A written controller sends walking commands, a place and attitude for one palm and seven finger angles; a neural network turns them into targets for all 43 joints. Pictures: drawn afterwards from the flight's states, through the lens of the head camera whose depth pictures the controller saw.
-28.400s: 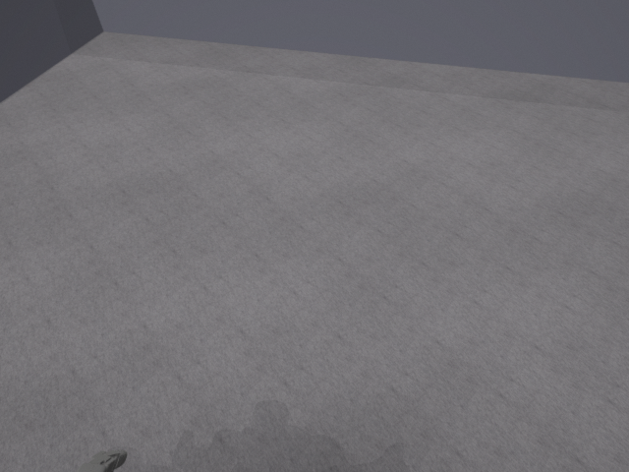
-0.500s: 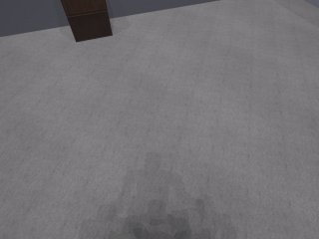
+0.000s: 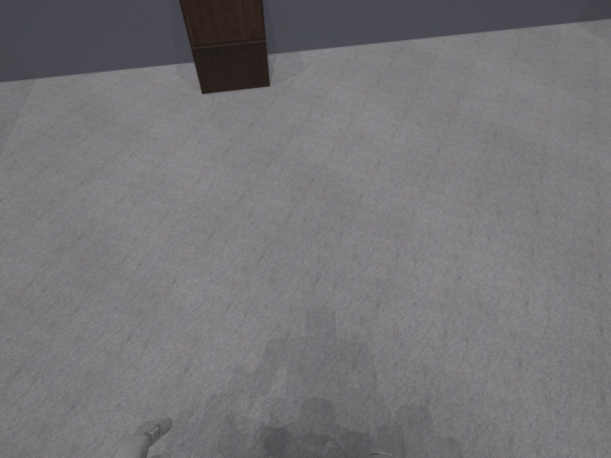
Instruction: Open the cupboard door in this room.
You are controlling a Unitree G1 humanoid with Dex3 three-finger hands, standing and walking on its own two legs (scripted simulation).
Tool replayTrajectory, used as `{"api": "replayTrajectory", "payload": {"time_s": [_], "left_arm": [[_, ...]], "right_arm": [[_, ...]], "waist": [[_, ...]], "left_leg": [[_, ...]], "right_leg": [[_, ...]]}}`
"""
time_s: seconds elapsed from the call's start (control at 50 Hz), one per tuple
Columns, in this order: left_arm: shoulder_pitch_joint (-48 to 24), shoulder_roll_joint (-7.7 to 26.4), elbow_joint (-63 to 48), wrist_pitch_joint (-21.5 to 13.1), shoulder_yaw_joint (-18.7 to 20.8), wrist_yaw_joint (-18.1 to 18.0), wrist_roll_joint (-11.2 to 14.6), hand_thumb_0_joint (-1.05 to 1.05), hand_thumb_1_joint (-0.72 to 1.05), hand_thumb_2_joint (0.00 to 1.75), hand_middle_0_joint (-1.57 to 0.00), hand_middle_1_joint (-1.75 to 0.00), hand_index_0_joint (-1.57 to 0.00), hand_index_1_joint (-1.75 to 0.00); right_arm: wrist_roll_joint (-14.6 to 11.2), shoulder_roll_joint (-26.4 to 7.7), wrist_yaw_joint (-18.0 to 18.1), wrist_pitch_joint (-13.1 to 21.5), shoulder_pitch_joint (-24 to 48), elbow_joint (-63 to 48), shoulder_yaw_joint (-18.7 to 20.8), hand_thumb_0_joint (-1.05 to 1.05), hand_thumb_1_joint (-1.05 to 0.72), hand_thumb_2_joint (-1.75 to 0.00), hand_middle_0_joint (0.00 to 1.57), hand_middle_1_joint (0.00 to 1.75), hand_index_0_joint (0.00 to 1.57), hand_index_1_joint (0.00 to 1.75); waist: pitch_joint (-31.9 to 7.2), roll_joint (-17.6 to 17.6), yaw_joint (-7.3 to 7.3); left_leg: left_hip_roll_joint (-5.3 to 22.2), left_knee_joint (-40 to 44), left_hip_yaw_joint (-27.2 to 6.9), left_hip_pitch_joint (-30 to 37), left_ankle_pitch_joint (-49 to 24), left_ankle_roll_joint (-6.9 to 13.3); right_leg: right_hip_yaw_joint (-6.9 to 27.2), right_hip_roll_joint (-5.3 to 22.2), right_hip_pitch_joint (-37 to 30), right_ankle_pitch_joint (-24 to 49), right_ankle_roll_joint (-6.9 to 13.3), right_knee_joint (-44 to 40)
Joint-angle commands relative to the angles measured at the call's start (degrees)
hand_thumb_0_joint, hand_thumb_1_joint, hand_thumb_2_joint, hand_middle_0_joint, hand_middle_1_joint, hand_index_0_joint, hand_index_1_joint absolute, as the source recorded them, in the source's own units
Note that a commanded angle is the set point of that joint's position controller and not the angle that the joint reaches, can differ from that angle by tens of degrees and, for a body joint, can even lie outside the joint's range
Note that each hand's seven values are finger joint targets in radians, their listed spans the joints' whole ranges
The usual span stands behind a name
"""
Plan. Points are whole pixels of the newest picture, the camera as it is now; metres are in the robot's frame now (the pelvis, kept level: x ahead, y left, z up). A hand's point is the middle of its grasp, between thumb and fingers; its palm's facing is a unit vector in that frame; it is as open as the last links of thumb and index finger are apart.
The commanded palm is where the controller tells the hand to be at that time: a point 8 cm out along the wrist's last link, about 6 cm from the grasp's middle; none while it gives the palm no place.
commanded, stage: turn or walk to find it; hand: left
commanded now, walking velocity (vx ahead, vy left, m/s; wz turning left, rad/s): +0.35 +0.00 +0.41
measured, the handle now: out of the picture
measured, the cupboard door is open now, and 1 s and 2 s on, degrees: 0 0 0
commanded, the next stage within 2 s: stand and wait in 1.96 s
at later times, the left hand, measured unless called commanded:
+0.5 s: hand out of the picture +0.03 +0.16 -0.18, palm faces +0.32 -0.94 -0.15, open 7.3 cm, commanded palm none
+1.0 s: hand (162, 258) +0.50 +0.30 -0.15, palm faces +0.19 -0.97 -0.17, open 7.4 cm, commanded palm none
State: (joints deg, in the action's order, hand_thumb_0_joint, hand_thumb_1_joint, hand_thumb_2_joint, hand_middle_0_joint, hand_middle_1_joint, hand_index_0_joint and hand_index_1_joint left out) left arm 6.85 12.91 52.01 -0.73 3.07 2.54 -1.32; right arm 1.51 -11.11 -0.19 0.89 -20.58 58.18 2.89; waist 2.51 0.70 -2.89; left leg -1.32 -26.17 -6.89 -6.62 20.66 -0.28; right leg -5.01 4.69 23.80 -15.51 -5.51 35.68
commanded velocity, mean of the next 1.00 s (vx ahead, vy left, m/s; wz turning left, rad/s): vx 0.37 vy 0.00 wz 0.14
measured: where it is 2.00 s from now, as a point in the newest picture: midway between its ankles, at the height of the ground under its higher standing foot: (265, 273)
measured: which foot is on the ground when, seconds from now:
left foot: down 0.00-0.02, up 0.04-0.48, down 0.50-1.00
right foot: up 0.00-0.00, down 0.02-0.50, up 0.52-1.00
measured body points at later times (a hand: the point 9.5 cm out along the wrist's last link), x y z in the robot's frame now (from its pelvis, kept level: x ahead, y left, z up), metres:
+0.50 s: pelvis +0.19 +0.04 -0.02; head +0.23 +0.07 +0.43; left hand +0.02 +0.21 -0.17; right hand +0.38 -0.15 -0.15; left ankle +0.27 +0.15 -0.74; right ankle +0.07 -0.13 -0.73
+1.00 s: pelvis +0.40 +0.10 +0.00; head +0.43 +0.10 +0.45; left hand +0.49 +0.35 -0.13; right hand +0.36 -0.14 -0.14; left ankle +0.27 +0.15 -0.73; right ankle +0.55 +0.00 -0.69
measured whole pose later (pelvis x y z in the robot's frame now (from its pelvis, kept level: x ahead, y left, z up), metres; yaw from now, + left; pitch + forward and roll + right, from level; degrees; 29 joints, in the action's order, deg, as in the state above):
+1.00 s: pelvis +0.40 +0.10 +0.00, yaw +14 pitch +0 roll +1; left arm 2.8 11.2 55.9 -0.4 3.1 1.6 -1.3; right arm 1.3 -7.7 1.5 4.4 -25.8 64.3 2.2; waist 3.6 -1.5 -3.5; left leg -2.6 -15.2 6.1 3.8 18.9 2.7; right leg -5.6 6.3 33.6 -7.8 -1.6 45.1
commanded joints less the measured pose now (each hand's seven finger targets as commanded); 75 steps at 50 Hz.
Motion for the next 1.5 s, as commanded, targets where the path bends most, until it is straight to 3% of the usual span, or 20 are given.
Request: {"api": "replayTrajectory", "payload": {"time_s": [0.0,0.04,0.1,0.16,0.38,0.44,0.46,0.48,0.5,0.56,0.64,0.96,1.0,1.04,1.06,1.08,1.1,1.16,1.22,1.48], "left_arm": [[22.23,16.11,1.88,-3.06,4.26,-1.93,-0.61,0.0,0.9,0.9,-0.2,-0.3,-0.2,-0.3],[15.87,14.46,0.63,-2.94,3.83,-2.46,0.07,0.0,0.9,0.9,-0.2,-0.3,-0.2,-0.3],[8.25,5.76,0.28,-3.81,1.45,-2.76,-0.09,0.0,0.9,0.9,-0.2,-0.3,-0.2,-0.3],[12.28,3.26,2.66,-4.57,0.89,-2.98,-0.35,0.0,0.9,0.9,-0.2,-0.3,-0.2,-0.3],[20.79,4.83,10.1,-4.31,0.08,-3.66,-0.37,0.0,0.9,0.9,-0.2,-0.3,-0.2,-0.3],[17.38,7.0,10.09,-3.96,0.41,-3.61,0.26,0.0,0.9,0.9,-0.2,-0.3,-0.2,-0.3],[18.6,5.18,9.25,-3.8,0.36,-3.06,0.58,0.0,0.9,0.9,-0.2,-0.3,-0.2,-0.3],[19.53,1.8,7.71,-3.62,-0.22,-2.41,1.07,0.0,0.9,0.9,-0.2,-0.3,-0.2,-0.3],[16.94,2.15,6.6,-3.17,-0.59,-3.03,1.03,0.0,0.9,0.9,-0.2,-0.3,-0.2,-0.3],[11.98,1.04,7.86,-2.67,-0.04,-2.24,0.11,0.0,0.9,0.9,-0.2,-0.3,-0.2,-0.3],[16.39,-1.27,9.22,-0.52,0.0,-1.97,-0.57,0.0,0.9,0.9,-0.2,-0.3,-0.2,-0.3],[-10.29,-0.68,-2.36,-1.49,-0.17,-0.65,0.29,0.0,0.9,0.9,-0.2,-0.3,-0.2,-0.3],[-6.3,0.17,-1.6,-1.88,-0.05,-0.92,0.32,0.0,0.9,0.9,-0.2,-0.3,-0.2,-0.3],[7.54,2.42,2.69,-2.68,0.63,-1.32,0.02,0.0,0.9,0.9,-0.2,-0.3,-0.2,-0.3],[17.35,6.19,5.77,-3.31,1.56,-1.82,-0.36,0.0,0.9,0.9,-0.2,-0.3,-0.2,-0.3],[24.43,12.38,7.94,-3.59,3.09,-2.77,-0.55,0.0,0.9,0.9,-0.2,-0.3,-0.2,-0.3],[21.9,13.85,8.04,-3.28,3.6,-2.68,0.72,0.0,0.9,0.9,-0.2,-0.3,-0.2,-0.3],[8.76,5.18,5.29,-3.53,1.61,-2.85,0.82,0.0,0.9,0.9,-0.2,-0.3,-0.2,-0.3],[7.66,2.02,5.97,-4.19,0.98,-2.97,0.36,0.0,0.9,0.9,-0.2,-0.3,-0.2,-0.3],[20.38,2.76,11.72,-5.11,0.08,-3.3,0.28,0.0,0.9,0.9,-0.2,-0.3,-0.2,-0.3]], "right_arm": [[-1.01,-3.76,0.26,2.34,3.43,-6.66,1.65,0.0,-0.9,-0.9,0.2,0.3,0.2,0.3],[-0.35,-6.23,-0.58,1.66,6.94,-6.93,2.58,0.0,-0.9,-0.9,0.2,0.3,0.2,0.3],[0.22,-4.13,-1.73,0.37,5.54,-3.77,2.33,0.0,-0.9,-0.9,0.2,0.3,0.2,0.3],[0.1,-2.78,-1.89,-0.45,4.62,-2.5,2.03,0.0,-0.9,-0.9,0.2,0.3,0.2,0.3],[-0.14,-0.46,-2.84,0.62,19.09,-6.11,-0.02,0.0,-0.9,-0.9,0.2,0.3,0.2,0.3],[0.3,-4.49,-1.71,1.72,4.34,-1.95,1.18,0.0,-0.9,-0.9,0.2,0.3,0.2,0.3],[0.63,-10.5,-0.88,1.98,-4.47,0.12,2.68,0.0,-0.9,-0.9,0.2,0.3,0.2,0.3],[0.33,-16.73,-0.11,2.09,-9.0,1.5,4.22,0.0,-0.9,-0.9,0.2,0.3,0.2,0.3],[-0.66,-17.67,0.55,1.9,-7.64,1.7,4.23,0.0,-0.9,-0.9,0.2,0.3,0.2,0.3],[-0.49,-8.69,0.81,2.66,3.14,-0.82,1.95,0.0,-0.9,-0.9,0.2,0.3,0.2,0.3],[-0.82,-5.11,0.9,3.77,4.64,-0.02,1.06,0.0,-0.9,-0.9,0.2,0.3,0.2,0.3],[-0.12,-4.83,2.14,4.3,-9.38,5.1,1.05,0.0,-0.9,-0.9,0.2,0.3,0.2,0.3],[-0.3,-5.69,2.17,4.11,-8.5,5.54,1.14,0.0,-0.9,-0.9,0.2,0.3,0.2,0.3],[-0.69,-6.97,2.07,3.95,-6.5,5.69,1.39,0.0,-0.9,-0.9,0.2,0.3,0.2,0.3],[-1.26,-6.29,1.51,4.13,-5.45,5.05,1.41,0.0,-0.9,-0.9,0.2,0.3,0.2,0.3],[-2.03,-2.53,1.06,4.44,-7.76,3.54,0.81,0.0,-0.9,-0.9,0.2,0.3,0.2,0.3],[-2.12,-3.14,1.24,3.74,-7.3,3.1,0.89,0.0,-0.9,-0.9,0.2,0.3,0.2,0.3],[-0.52,-0.63,0.4,2.24,0.17,2.19,1.1,0.0,-0.9,-0.9,0.2,0.3,0.2,0.3],[0.28,0.9,0.07,0.59,-3.83,3.97,0.91,0.0,-0.9,-0.9,0.2,0.3,0.2,0.3],[-0.04,0.19,-1.89,1.13,19.94,-4.52,-0.06,0.0,-0.9,-0.9,0.2,0.3,0.2,0.3]], "waist": [[-11.95,-21.83,11.59],[-3.83,-15.41,9.05],[1.96,-7.96,3.58],[0.86,-9.92,3.24],[4.76,-8.62,5.85],[-4.19,-6.1,-2.15],[-12.15,4.49,-5.39],[-13.92,17.37,-5.41],[-15.3,14.36,-4.96],[-1.65,3.15,-0.24],[0.16,4.01,3.98],[3.76,4.75,-0.63],[2.16,5.26,1.66],[-4.75,3.87,7.85],[-10.44,-0.15,11.84],[-16.13,-13.18,12.4],[-15.69,-11.42,10.06],[0.19,-2.2,5.17],[-0.47,-5.99,1.78],[4.31,-5.64,6.63]], "left_leg": [[-2.64,-32.69,3.65,-32.11,13.51,1.87],[2.89,-47.68,1.02,-35.38,7.02,2.53],[6.4,-47.98,2.75,-31.4,-6.48,1.14],[6.3,-44.97,4.97,-31.8,-9.94,-0.02],[5.38,-13.27,13.86,-23.28,-8.88,1.9],[1.35,-4.2,15.43,0.11,-10.26,3.95],[8.53,-1.75,5.62,15.48,-10.37,5.82],[22.33,3.78,-17.26,24.42,-15.44,10.35],[25.95,8.66,-20.25,23.11,-12.69,11.94],[20.66,11.8,-8.11,2.19,-11.02,9.87],[15.81,16.38,0.63,-4.77,-9.68,8.25],[15.81,11.1,5.16,13.21,-43.91,8.5],[15.9,6.3,5.99,11.99,-55.82,7.87],[13.34,-8.04,8.11,9.23,-59.42,5.41],[10.94,-21.27,9.65,-1.69,-47.07,3.86],[1.14,-41.41,11.84,-20.03,-5.18,1.65],[1.05,-52.84,6.28,-23.66,10.09,2.12],[8.1,-51.19,3.87,-26.92,-2.89,1.88],[9.13,-45.61,5.95,-24.16,-7.28,-0.15],[7.96,-17.22,11.37,-30.45,-12.28,-1.5]], "right_leg": [[27.72,23.71,-40.44,-5.43,8.47,-18.96],[34.43,25.05,-24.78,-28.79,11.14,-26.92],[12.61,16.89,-13.88,-12.11,7.32,-25.58],[3.1,13.89,-16.53,3.91,7.52,-24.17],[-4.59,15.42,-23.66,25.63,10.66,-21.35],[-9.83,12.97,-18.88,35.22,8.14,-0.22],[-10.67,8.24,-9.27,20.17,5.84,15.07],[-7.7,0.02,7.89,-16.25,3.72,32.34],[0.15,0.57,12.27,-18.06,4.49,38.55],[3.46,5.69,11.24,-6.18,4.78,37.71],[2.43,5.22,8.17,0.97,3.37,33.31],[-1.07,0.71,13.67,5.93,5.55,3.78],[-2.71,-1.84,4.93,3.9,7.21,-0.12],[-4.41,-4.38,-12.6,8.32,8.48,-6.52],[1.52,1.61,-29.2,13.45,10.64,-6.94],[25.64,19.43,-43.13,24.41,16.97,-9.62],[32.34,24.87,-37.58,18.69,20.75,-15.73],[20.13,16.75,-14.58,1.06,15.03,-22.23],[9.65,11.7,-8.91,4.16,12.37,-23.81],[4.6,11.46,-23.2,24.51,13.73,-23.75]]}}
